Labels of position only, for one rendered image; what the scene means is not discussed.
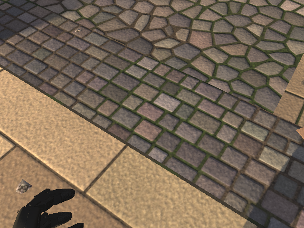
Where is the left robot hand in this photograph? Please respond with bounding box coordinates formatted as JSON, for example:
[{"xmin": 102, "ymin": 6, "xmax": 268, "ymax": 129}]
[{"xmin": 12, "ymin": 188, "xmax": 84, "ymax": 228}]

